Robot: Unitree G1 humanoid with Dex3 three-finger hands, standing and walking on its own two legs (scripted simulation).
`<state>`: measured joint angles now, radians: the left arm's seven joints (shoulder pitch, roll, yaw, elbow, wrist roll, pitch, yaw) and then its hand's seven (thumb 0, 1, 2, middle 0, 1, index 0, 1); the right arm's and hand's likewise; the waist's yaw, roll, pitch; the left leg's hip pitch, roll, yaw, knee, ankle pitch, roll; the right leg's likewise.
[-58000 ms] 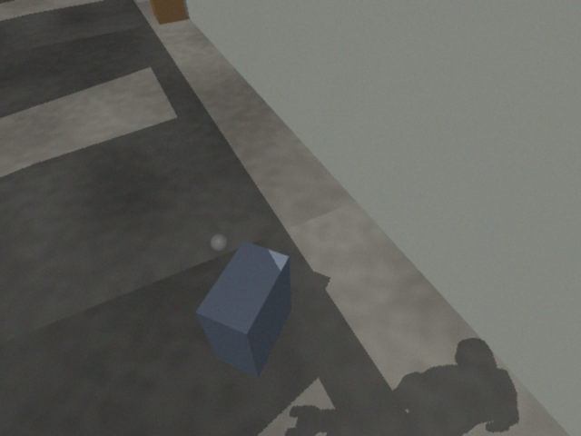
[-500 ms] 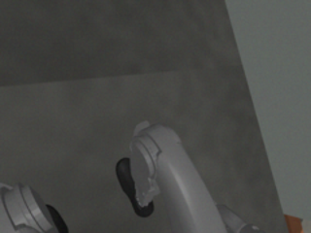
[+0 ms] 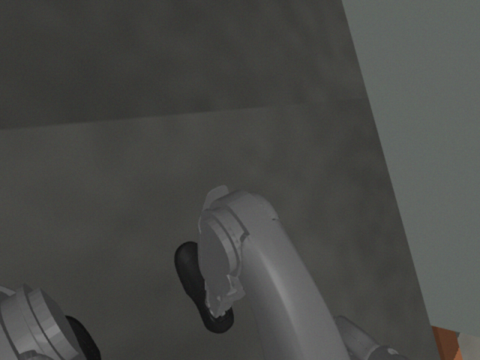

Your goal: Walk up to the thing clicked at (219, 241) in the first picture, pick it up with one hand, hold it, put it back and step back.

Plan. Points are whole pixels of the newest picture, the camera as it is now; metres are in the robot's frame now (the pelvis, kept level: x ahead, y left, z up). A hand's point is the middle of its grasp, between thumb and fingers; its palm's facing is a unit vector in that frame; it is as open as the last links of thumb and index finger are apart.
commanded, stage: close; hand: left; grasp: from above
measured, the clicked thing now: out of the picture +0.49 +0.34 -0.27
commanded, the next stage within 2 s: settle in 0.42 s
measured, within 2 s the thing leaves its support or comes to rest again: leaves its support in 0.76 s
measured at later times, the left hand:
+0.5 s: hand out of the picture +0.47 +0.33 -0.24, palm faces -0.43 -0.15 -0.89, open 9.6 cm
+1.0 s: hand out of the picture +0.48 +0.35 -0.18, palm faces -0.39 -0.12 -0.91, open 9.5 cm
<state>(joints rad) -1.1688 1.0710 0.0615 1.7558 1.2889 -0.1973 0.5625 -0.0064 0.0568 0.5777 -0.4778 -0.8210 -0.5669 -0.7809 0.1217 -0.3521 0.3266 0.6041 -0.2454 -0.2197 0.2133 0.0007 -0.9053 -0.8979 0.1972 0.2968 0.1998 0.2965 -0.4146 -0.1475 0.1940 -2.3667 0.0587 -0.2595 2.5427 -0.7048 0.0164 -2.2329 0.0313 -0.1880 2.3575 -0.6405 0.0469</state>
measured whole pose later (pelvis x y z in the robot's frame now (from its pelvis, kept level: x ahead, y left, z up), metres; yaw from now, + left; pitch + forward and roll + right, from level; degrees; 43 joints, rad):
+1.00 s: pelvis +0.01 +0.00 +0.01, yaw +1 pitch +31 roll -14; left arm -1.08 0.95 0.07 1.52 1.23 -0.13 0.41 -0.02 0.03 0.37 -0.70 -0.63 -0.80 -0.56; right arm 0.16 -0.33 0.25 0.61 -0.19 -0.15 0.23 0.00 -0.92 -0.90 0.20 0.30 0.20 0.30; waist -0.35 -0.06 0.07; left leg -2.37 0.05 -0.23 2.50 -0.71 0.01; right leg -2.25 0.02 -0.17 2.34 -0.66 0.04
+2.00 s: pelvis -0.01 +0.00 +0.08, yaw +8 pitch +35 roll -8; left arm -0.87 0.73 0.02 1.08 1.10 -0.11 0.06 -0.01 0.05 0.43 -0.63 -0.66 -0.72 -0.63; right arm 0.22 -0.29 0.04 0.64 -0.05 0.07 0.08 0.00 -0.92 -0.90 0.20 0.30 0.20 0.30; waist -0.19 0.05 -0.12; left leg -2.22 0.03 -0.10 2.23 -0.63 0.03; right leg -2.12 -0.02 -0.08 2.15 -0.64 0.03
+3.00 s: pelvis +0.04 +0.00 +0.38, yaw +13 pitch +14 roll -2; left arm -0.39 0.42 -0.18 0.88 0.99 0.00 0.15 -0.01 0.05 0.44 -0.62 -0.66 -0.72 -0.63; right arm 0.25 -0.24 -0.03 0.74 0.04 -0.02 -0.06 0.01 -0.91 -0.90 0.20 0.30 0.20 0.30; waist -0.08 0.04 -0.13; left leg -0.92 0.05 0.00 1.11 -0.45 0.00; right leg -0.89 -0.01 -0.03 1.07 -0.43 0.01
